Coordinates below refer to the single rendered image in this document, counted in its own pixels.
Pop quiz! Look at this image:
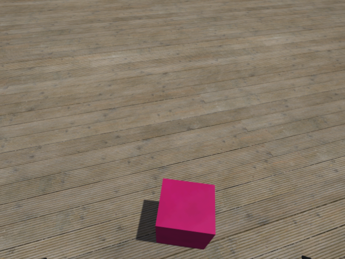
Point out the carton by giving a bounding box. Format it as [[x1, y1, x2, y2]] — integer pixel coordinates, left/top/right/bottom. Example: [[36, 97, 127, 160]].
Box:
[[155, 178, 216, 249]]

